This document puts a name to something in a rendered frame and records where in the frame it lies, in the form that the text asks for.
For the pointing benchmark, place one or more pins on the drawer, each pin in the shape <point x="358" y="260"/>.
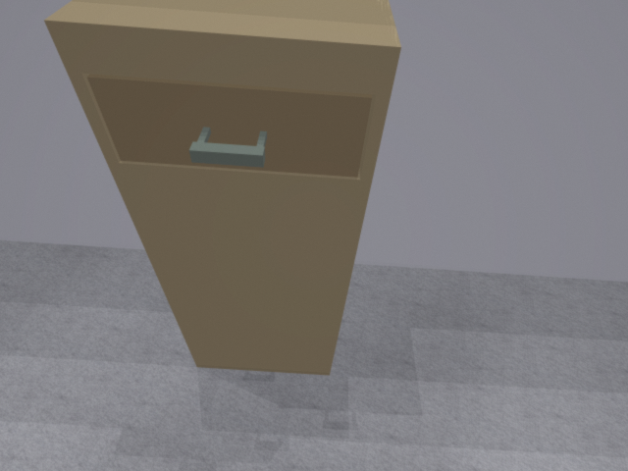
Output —
<point x="154" y="120"/>

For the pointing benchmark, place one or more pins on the handle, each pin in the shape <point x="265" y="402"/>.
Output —
<point x="228" y="154"/>

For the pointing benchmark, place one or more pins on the cabinet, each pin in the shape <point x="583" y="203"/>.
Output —
<point x="255" y="265"/>

